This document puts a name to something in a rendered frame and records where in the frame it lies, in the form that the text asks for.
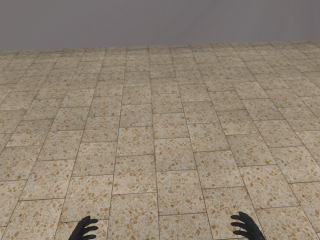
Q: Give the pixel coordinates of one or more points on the robot right hand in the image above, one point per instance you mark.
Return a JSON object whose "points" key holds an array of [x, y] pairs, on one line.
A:
{"points": [[252, 230]]}

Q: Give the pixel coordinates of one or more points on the robot left hand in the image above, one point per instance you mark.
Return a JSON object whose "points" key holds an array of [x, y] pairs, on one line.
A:
{"points": [[80, 229]]}

